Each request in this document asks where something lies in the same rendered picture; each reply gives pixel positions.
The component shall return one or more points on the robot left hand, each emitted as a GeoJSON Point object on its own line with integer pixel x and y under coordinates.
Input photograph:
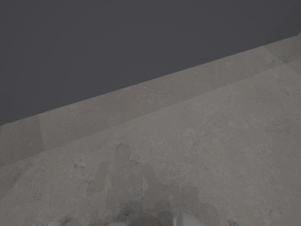
{"type": "Point", "coordinates": [60, 220]}

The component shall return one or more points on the right robot thigh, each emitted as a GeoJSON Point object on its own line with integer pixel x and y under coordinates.
{"type": "Point", "coordinates": [185, 220]}

